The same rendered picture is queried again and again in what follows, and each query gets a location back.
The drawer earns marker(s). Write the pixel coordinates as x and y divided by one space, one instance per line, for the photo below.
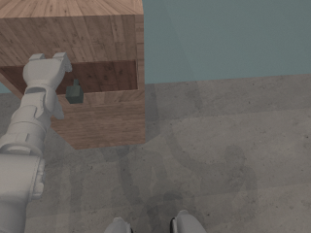
94 76

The cabinet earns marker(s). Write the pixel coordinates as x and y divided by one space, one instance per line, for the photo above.
88 31

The right robot shin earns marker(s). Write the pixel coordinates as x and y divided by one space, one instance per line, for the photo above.
183 212

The robot left upper arm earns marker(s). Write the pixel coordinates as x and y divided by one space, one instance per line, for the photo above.
22 179

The handle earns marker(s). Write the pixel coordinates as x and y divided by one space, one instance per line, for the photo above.
74 93

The robot left hand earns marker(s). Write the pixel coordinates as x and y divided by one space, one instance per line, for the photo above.
50 72

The left robot thigh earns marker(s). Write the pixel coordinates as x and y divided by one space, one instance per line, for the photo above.
118 227

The robot left forearm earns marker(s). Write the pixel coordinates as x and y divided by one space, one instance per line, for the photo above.
29 123

